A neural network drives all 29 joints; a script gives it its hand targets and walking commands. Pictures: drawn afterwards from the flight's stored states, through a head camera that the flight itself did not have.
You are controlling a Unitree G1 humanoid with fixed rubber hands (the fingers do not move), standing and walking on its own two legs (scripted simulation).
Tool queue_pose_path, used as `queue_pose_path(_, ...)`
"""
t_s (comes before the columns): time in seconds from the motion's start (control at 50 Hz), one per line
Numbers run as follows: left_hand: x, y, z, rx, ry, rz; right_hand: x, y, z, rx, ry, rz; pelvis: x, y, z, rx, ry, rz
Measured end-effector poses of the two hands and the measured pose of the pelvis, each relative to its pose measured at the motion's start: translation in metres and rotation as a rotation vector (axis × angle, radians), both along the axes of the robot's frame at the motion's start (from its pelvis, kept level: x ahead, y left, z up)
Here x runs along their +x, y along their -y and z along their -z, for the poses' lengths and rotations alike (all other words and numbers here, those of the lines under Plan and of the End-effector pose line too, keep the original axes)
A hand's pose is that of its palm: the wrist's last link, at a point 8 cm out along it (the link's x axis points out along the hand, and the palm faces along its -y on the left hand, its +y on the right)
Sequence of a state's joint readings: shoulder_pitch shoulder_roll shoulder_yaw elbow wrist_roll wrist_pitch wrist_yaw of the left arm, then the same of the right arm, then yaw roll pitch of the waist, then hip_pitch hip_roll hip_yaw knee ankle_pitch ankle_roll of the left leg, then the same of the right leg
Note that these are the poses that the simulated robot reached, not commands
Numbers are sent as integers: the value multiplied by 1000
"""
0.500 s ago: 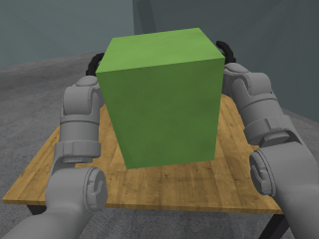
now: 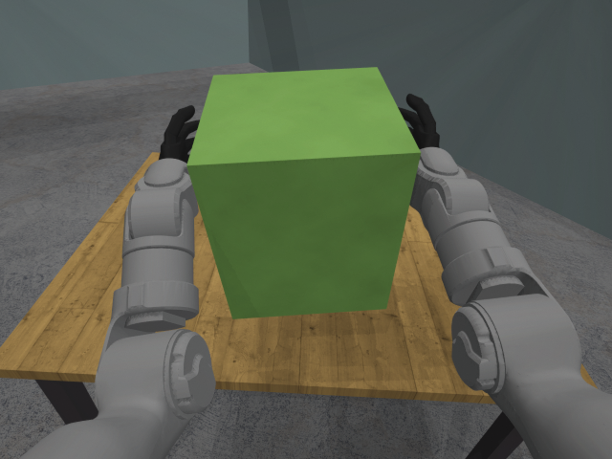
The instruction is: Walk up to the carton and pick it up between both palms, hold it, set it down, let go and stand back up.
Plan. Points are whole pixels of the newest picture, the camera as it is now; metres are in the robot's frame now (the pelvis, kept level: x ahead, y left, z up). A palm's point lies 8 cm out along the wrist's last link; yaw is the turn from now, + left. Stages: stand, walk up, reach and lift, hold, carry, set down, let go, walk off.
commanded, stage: set down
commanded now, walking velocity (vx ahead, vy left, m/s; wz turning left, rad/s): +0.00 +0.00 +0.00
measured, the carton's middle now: (303, 196) +0.39 +0.01 +0.21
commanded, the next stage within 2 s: none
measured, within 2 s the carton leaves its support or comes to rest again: neither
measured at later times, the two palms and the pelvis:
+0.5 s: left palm (184, 194) +0.39 +0.16 +0.20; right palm (410, 192) +0.40 -0.14 +0.21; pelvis +0.01 +0.01 +0.00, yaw +0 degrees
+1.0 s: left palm (191, 220) +0.39 +0.16 +0.17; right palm (407, 216) +0.39 -0.14 +0.17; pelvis +0.01 +0.00 +0.00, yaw -1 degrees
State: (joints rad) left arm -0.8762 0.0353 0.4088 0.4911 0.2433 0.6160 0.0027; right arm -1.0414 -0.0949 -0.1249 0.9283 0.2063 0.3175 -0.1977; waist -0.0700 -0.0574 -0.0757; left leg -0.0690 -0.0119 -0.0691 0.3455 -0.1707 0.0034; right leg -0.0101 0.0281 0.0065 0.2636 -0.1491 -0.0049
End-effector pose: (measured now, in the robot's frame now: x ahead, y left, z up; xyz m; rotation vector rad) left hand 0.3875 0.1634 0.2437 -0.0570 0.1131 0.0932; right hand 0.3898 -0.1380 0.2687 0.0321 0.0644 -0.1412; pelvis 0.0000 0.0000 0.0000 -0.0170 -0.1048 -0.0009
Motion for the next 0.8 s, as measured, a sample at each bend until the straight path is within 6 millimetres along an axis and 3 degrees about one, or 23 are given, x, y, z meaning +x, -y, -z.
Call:
queue_pose_path(0.12, 3, -2, 30, 46, -26, 0, 4, -2, 42, -3, -24, -2, 4, -2, 0, -4, 8, -12)
queue_pose_path(0.2, 2, 0, 40, 63, -14, -11, 3, 0, 58, 8, -6, -5, 6, -4, 1, -10, 2, -17)
queue_pose_path(0.54, 3, 2, 41, 87, -22, -24, 7, 2, 58, 5, -9, -17, 13, -11, 1, -7, 8, 4)
queue_pose_path(0.8, -1, 6, 69, 93, -82, -22, 3, 6, 88, 5, -65, -18, 9, -8, 1, -5, 0, 4)
